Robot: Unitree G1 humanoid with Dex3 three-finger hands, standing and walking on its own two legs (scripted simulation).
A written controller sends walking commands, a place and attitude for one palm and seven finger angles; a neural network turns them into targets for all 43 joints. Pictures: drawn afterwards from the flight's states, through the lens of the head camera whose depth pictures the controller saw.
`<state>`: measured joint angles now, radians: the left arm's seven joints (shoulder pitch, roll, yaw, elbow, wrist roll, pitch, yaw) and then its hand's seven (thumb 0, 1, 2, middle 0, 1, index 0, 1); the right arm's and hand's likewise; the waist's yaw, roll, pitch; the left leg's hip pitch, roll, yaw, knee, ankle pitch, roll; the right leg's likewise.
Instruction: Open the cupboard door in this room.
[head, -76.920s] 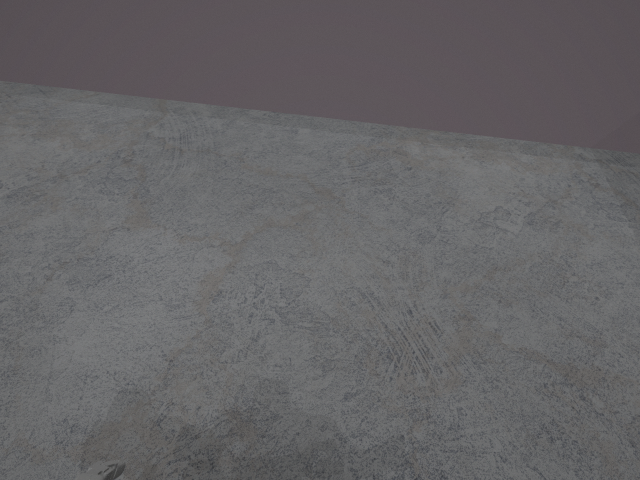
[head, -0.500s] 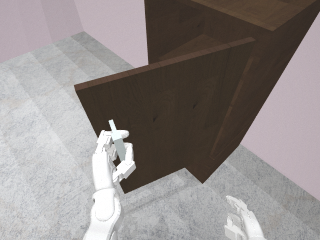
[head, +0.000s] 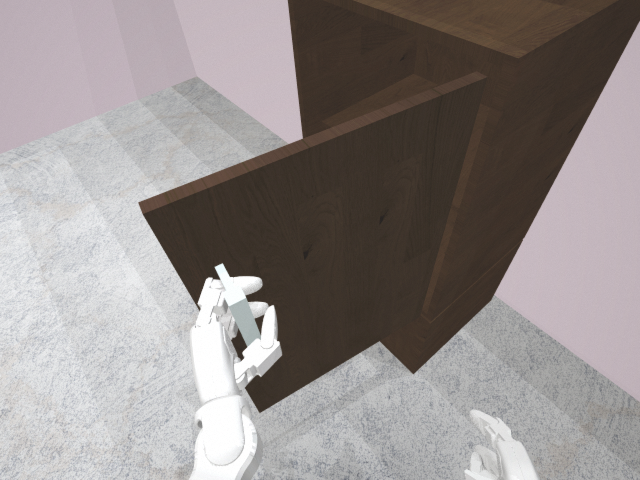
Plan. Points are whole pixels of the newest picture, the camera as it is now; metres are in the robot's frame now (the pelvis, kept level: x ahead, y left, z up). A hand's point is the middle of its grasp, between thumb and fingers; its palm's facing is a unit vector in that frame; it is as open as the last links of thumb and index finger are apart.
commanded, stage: open thumb and fingers to let go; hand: left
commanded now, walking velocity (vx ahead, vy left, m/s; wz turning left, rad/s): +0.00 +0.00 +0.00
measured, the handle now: (239, 310) +0.31 +0.12 +0.06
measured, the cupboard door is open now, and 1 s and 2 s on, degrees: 81 80 80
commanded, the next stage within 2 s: slide the hand sideways off the handle in 0.62 s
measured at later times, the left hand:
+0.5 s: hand (258, 341) +0.26 +0.09 +0.07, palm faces +0.26 -0.97 +0.00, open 14.4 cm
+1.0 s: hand (242, 365) +0.24 +0.10 +0.07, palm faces -0.22 -0.97 +0.01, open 16.3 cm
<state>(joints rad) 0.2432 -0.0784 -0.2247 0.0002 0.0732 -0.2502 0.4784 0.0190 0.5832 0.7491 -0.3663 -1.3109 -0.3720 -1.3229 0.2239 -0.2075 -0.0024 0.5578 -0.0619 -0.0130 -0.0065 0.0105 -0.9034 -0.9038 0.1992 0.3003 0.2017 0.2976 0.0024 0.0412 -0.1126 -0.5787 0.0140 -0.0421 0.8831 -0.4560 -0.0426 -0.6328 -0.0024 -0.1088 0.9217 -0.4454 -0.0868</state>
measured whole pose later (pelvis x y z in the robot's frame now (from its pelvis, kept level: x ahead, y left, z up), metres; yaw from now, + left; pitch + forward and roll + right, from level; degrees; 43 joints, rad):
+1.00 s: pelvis -0.01 +0.06 +0.00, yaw -1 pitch +8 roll +0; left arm 0.20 0.07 -0.26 -0.04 -0.06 -0.22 0.00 -0.01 -0.50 0.30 -0.18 -0.35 -0.14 -0.36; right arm 0.26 -0.23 0.03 0.47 0.01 -0.06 -0.01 0.01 -0.90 -0.90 0.20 0.30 0.20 0.30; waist 0.00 0.05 -0.08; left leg -0.62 -0.02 0.00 0.95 -0.47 0.02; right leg -0.65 -0.03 -0.06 0.93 -0.42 -0.01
